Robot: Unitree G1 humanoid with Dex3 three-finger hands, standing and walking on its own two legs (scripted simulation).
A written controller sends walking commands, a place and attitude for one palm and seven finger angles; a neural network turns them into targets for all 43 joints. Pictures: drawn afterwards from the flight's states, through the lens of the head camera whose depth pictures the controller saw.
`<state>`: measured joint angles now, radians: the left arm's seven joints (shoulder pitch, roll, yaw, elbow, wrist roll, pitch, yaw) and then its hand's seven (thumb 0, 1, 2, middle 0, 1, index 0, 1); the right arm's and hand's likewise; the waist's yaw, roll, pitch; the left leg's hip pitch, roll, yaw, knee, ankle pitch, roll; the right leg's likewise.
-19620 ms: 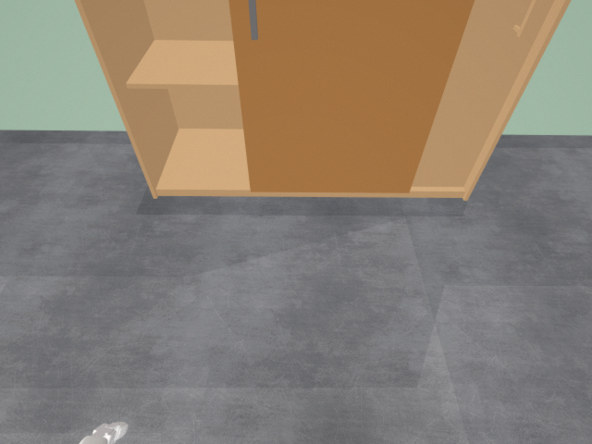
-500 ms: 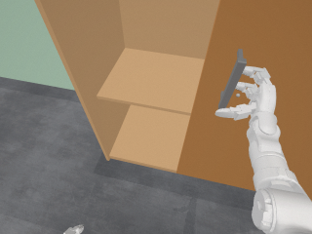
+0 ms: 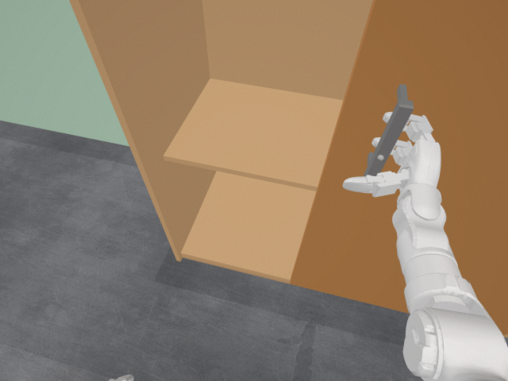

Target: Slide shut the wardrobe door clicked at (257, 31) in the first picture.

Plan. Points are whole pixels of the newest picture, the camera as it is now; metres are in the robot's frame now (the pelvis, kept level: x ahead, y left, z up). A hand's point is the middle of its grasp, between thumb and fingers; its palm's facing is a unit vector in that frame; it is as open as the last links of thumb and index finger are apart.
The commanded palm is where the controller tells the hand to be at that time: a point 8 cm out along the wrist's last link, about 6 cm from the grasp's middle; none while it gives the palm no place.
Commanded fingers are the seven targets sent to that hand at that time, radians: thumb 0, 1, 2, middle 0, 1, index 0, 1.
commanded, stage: slide the fingers in behind the handle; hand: right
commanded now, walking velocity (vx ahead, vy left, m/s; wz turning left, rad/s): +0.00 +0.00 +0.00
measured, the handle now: (384, 137) +0.51 -0.14 +0.12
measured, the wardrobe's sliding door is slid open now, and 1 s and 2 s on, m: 0.46 0.46 0.46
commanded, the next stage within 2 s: grip the handle and tug to test in 0.84 s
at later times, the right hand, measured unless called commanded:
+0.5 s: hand (371, 155) +0.46 -0.12 +0.12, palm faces +0.11 +0.99 +0.00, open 14.0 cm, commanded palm +0.43 -0.17 +0.12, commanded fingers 0.00 0.50 -0.30 0.30 1.20 0.30 1.20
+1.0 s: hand (373, 158) +0.45 -0.12 +0.12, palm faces +0.11 +0.99 -0.01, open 13.9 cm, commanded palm +0.42 -0.17 +0.12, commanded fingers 0.00 0.31 -0.38 0.32 1.23 0.32 1.23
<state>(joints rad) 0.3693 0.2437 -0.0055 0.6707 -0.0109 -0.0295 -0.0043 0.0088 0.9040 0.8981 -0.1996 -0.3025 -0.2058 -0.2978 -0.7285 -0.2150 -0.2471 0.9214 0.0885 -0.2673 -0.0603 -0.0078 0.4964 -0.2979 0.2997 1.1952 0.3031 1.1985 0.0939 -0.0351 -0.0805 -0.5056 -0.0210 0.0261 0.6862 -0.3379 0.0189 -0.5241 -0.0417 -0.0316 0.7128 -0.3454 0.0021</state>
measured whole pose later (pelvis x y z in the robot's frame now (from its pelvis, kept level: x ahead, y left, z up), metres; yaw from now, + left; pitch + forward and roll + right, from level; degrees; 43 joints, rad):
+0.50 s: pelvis +0.00 +0.00 +0.00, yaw +0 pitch +9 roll +1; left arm 0.36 0.24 0.00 0.67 -0.01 -0.03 -0.01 0.01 0.90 0.90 -0.20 -0.30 -0.21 -0.30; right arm -0.76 -0.20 -0.22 0.95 0.08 -0.29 -0.08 -0.01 0.50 -0.30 0.30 1.20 0.30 1.20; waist 0.10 -0.03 -0.08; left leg -0.51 -0.02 0.03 0.69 -0.34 0.02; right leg -0.53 -0.04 -0.03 0.71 -0.34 0.00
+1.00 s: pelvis +0.00 +0.00 +0.00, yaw +0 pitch +9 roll +1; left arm 0.36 0.24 0.00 0.67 -0.01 -0.02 -0.01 0.01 0.90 0.90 -0.20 -0.30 -0.21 -0.30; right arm -0.71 -0.18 -0.21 0.89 0.08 -0.27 -0.09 -0.01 0.49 -0.30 0.30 1.20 0.30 1.20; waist 0.09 -0.04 -0.08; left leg -0.49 -0.02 0.03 0.68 -0.34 0.02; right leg -0.51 -0.04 -0.03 0.71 -0.35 0.00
